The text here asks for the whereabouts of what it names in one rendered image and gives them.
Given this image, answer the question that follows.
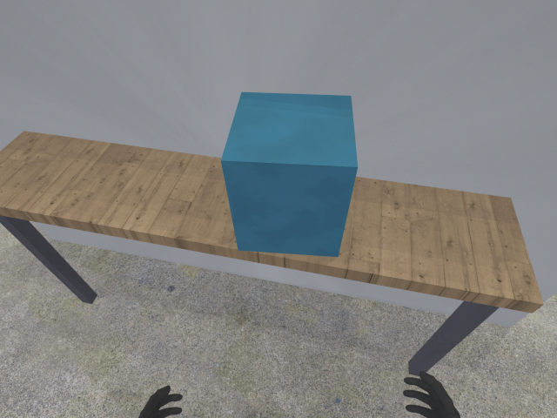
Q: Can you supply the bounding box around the table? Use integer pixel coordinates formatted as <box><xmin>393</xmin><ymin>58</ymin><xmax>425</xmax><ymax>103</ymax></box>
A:
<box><xmin>0</xmin><ymin>131</ymin><xmax>544</xmax><ymax>376</ymax></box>

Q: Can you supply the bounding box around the carton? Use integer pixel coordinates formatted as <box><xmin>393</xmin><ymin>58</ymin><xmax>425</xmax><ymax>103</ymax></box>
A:
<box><xmin>221</xmin><ymin>92</ymin><xmax>358</xmax><ymax>257</ymax></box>

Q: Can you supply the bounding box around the left robot hand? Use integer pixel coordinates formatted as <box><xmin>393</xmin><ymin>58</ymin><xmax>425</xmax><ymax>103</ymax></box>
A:
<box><xmin>138</xmin><ymin>386</ymin><xmax>183</xmax><ymax>418</ymax></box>

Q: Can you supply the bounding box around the right robot hand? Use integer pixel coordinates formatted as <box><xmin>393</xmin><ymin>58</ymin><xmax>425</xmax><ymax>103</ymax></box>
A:
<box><xmin>403</xmin><ymin>371</ymin><xmax>460</xmax><ymax>418</ymax></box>

